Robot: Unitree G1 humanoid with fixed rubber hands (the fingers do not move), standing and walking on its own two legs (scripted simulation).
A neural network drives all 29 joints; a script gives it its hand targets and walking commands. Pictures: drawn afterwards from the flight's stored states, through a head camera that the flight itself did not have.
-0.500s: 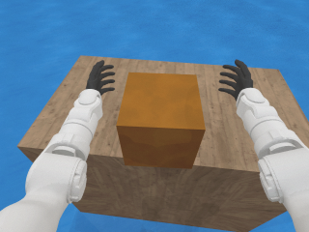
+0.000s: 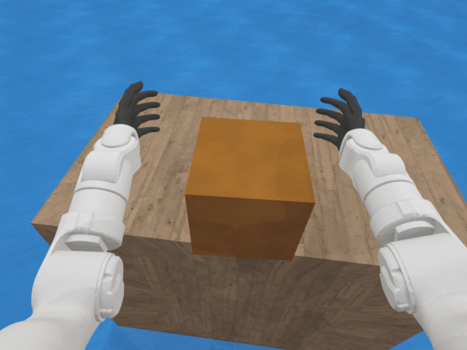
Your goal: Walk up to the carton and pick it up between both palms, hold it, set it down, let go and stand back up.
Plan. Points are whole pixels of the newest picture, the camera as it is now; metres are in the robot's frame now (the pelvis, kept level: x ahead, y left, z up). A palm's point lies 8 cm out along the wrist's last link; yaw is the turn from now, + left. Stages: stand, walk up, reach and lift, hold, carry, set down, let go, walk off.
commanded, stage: set down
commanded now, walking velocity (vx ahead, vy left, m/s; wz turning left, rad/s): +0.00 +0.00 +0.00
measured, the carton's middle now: (246, 188) +0.43 +0.04 +0.04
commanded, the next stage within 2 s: none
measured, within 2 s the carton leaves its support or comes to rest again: neither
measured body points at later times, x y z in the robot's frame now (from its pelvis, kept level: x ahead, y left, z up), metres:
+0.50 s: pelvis -0.01 -0.01 +0.00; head -0.01 +0.00 +0.45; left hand +0.33 +0.24 +0.12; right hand +0.38 -0.15 +0.11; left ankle +0.03 +0.12 -0.75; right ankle -0.03 -0.11 -0.75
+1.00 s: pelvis +0.01 +0.00 +0.00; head +0.03 +0.01 +0.45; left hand +0.25 +0.23 +0.04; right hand +0.26 -0.18 +0.04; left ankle +0.03 +0.13 -0.75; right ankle -0.03 -0.11 -0.75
